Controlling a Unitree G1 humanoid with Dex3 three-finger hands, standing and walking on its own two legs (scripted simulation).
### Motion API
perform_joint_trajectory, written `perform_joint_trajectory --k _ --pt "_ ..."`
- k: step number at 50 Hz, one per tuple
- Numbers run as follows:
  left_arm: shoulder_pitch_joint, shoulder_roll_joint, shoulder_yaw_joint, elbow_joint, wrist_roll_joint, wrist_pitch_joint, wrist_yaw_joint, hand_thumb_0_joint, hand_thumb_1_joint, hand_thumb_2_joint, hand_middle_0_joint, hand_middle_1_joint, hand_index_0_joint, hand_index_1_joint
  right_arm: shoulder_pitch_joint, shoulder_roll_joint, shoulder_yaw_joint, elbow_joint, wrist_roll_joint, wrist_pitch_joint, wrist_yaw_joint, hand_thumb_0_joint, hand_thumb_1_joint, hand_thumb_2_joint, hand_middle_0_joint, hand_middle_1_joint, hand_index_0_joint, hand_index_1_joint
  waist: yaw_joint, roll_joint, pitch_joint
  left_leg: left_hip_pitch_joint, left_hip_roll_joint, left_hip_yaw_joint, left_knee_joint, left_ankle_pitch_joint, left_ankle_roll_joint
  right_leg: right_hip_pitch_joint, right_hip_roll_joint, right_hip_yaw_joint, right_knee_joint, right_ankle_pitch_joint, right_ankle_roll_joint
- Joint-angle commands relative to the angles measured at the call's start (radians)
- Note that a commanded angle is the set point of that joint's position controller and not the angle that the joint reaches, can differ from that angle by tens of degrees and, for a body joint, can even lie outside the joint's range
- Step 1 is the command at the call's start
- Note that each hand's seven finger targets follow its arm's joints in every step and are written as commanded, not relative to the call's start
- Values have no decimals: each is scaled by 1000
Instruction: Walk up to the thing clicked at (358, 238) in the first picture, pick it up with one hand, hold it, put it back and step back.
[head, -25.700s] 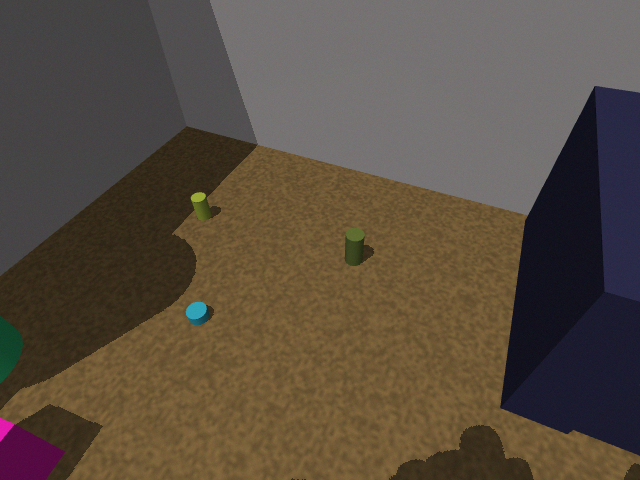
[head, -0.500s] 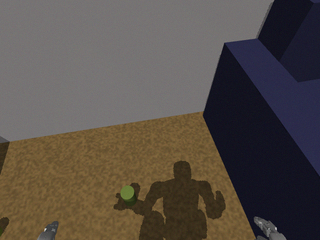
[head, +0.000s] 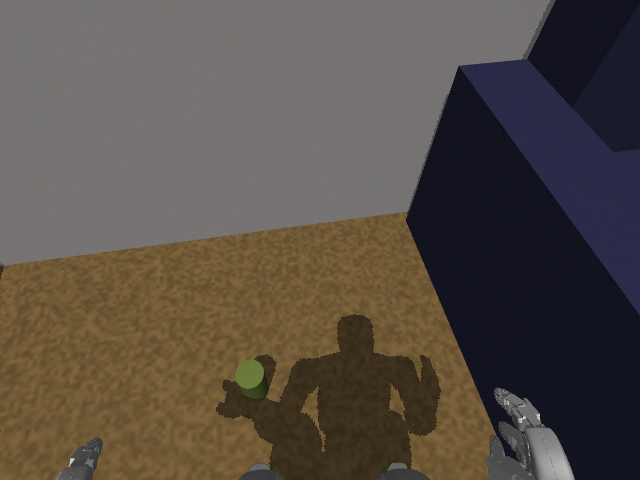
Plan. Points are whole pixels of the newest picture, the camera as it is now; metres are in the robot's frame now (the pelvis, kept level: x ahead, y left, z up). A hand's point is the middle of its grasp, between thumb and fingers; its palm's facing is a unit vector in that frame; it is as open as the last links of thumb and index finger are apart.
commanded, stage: go down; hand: left
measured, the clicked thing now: (252, 382) +0.43 +0.17 -0.63
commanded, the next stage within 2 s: approach in 1.96 s
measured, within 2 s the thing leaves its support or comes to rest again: neither
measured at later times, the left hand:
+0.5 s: hand (130, 423) +0.26 +0.30 -0.20, palm faces +0.09 -0.97 -0.23, open 17.2 cm
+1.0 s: hand (131, 394) +0.32 +0.34 -0.27, palm faces +0.07 -0.99 -0.11, open 17.2 cm
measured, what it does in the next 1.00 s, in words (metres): lowers itself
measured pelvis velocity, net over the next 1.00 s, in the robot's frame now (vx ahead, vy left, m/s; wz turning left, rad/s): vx -0.09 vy -0.01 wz -0.07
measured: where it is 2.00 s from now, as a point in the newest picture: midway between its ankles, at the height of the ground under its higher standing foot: outside the picture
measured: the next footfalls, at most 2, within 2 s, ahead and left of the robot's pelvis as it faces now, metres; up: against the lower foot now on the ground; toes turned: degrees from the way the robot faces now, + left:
none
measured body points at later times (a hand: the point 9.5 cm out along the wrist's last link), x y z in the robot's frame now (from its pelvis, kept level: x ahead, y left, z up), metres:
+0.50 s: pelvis -0.05 -0.01 -0.12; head +0.10 +0.02 +0.30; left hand +0.25 +0.35 -0.18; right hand +0.12 -0.29 -0.21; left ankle +0.00 +0.11 -0.67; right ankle -0.01 -0.14 -0.67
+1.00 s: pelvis -0.09 -0.01 -0.24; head +0.12 +0.03 +0.16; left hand +0.31 +0.39 -0.26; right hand +0.05 -0.29 -0.35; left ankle +0.00 +0.11 -0.67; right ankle -0.01 -0.14 -0.67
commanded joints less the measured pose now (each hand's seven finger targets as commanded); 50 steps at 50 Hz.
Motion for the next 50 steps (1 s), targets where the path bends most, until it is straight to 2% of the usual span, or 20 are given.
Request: perform_joint_trajectory --k 1,5,7,12,14,16,17,20,21,23,26,27,29,32,33,37,41,44,49,50 --pt "46 187 104 -165 -7 -36 13 0 -487 90 -85 -77 -73 -88 0 -156 -69 -137 0 -52 -24 0 -817 -877 200 300 200 300 9 94 -213 168 -20 -56 -145 367 -9 61 45 2 -68 264 -43" --pt "34 186 114 -164 -17 -53 9 0 -473 97 -79 -81 -71 -88 -3 -150 -66 -146 -2 -59 -29 0 -828 -879 200 300 200 300 -5 72 -205 114 -25 -46 -110 319 -2 33 47 5 -53 244 -42" --pt "-73 214 133 -136 -21 -81 3 0 -485 80 -78 -69 -72 -73 -10 -155 -64 -136 -4 -71 -33 0 -834 -880 200 300 200 300 -21 66 -170 51 -29 -38 -71 246 5 -25 43 12 -39 200 -38" --pt "-281 261 198 23 -65 -237 -69 0 -494 76 -79 -75 -82 -71 -12 -168 -68 -105 -6 -109 -26 0 -884 -891 200 300 200 300 -33 41 -194 -108 -34 -27 60 131 14 -182 33 32 85 106 -39" --pt "-341 292 214 64 -80 -320 -125 0 -546 69 -87 -89 -92 -84 -10 -180 -74 -91 -8 -124 -17 0 -904 -895 200 300 200 300 -27 71 -259 -154 -37 -27 123 112 15 -253 28 44 159 89 -43" --pt "-426 385 263 86 -81 -404 -174 0 -593 74 -92 -109 -96 -103 -10 -202 -81 -68 -10 -131 -12 0 -897 -893 200 300 200 300 -10 101 -328 -189 -36 -39 169 107 11 -318 26 47 235 79 -46" --pt "-432 418 289 117 -84 -438 -193 0 -513 23 -75 -29 -67 -23 -12 -207 -80 -60 -12 -129 -10 0 -896 -896 200 300 200 300 3 117 -350 -218 -36 -43 197 95 10 -344 19 58 262 67 -46" --pt "-486 399 305 232 -112 -520 -241 0 -499 42 -55 -26 -50 -27 -4 -212 -73 -47 -10 -114 1 0 -873 -890 200 299 200 299 10 96 -392 -311 -36 -52 271 57 7 -424 16 70 326 22 -48" --pt "-535 444 339 223 -119 -545 -253 0 -484 51 -50 -26 -44 -26 -10 -222 -74 -46 -12 -109 3 0 -869 -890 200 299 200 299 31 135 -424 -311 -34 -56 286 42 2 -462 17 70 352 5 -50" --pt "-529 520 404 290 -128 -573 -280 0 -429 65 -35 -22 -30 -21 -5 -250 -74 -35 -7 -90 10 0 -871 -892 200 300 200 300 57 152 -493 -292 -27 -75 314 117 -3 -495 20 51 408 48 -57" --pt "-546 525 432 390 -146 -607 -328 0 -400 76 -24 -14 -16 -16 0 -257 -70 -17 -8 -70 21 0 -870 -894 200 300 200 300 56 112 -519 -361 -32 -73 382 170 4 -527 21 42 461 87 -59" --pt "-488 468 414 510 -156 -607 -350 0 -417 74 -23 -15 -16 -17 -7 -255 -63 -16 -6 -68 24 0 -875 -895 200 300 200 300 47 74 -510 -391 -32 -75 402 194 9 -541 24 31 482 113 -60" --pt "-641 572 469 395 -174 -653 -388 0 -404 81 -17 -17 -10 -19 -1 -267 -69 -8 -8 -60 30 0 -873 -895 200 300 200 300 51 96 -587 -417 -35 -65 448 180 15 -549 24 40 507 106 -59" --pt "-788 643 499 335 -190 -709 -436 0 -408 86 -10 -26 -8 -23 6 -280 -68 13 -15 -60 30 0 -880 -897 201 300 200 300 25 120 -653 -424 -29 -66 510 202 17 -592 25 36 557 122 -57" --pt "-797 618 485 389 -191 -717 -450 0 -419 86 -7 -34 -9 -27 4 -279 -65 23 -17 -64 27 0 -882 -898 201 300 200 300 6 112 -625 -435 -27 -70 526 179 19 -637 28 35 571 105 -58" --pt "-899 674 528 468 -205 -756 -488 0 -443 107 -4 -60 -11 -50 13 -289 -54 52 -23 -64 24 0 -880 -898 201 300 200 300 -10 122 -597 -510 -22 -76 577 84 22 -733 30 39 615 26 -59" --pt "-938 740 549 499 -196 -753 -525 0 -461 116 -9 -73 -15 -66 19 -296 -40 64 -30 -51 26 0 -875 -898 201 300 200 300 16 148 -613 -570 -20 -69 592 -1 15 -746 28 46 633 -46 -60" --pt "-932 741 550 594 -196 -735 -552 0 -478 103 -18 -82 -25 -73 8 -303 -25 58 -30 -48 28 0 -879 -898 201 300 200 300 5 147 -574 -618 -18 -81 610 -48 14 -806 31 24 677 -67 -62" --pt "-1009 834 600 531 -207 -744 -564 0 -537 105 -16 -96 -27 -85 13 -313 -13 58 -27 -44 32 0 -882 -899 201 300 200 300 21 170 -617 -652 -16 -81 651 -27 15 -819 33 7 738 -48 -65" --pt "-1009 815 592 554 -207 -745 -568 0 -535 101 -15 -94 -28 -81 8 -313 -12 61 -28 -43 32 0 -883 -899 201 300 200 300 10 176 -596 -661 -16 -84 658 -35 14 -845 33 4 749 -53 -65"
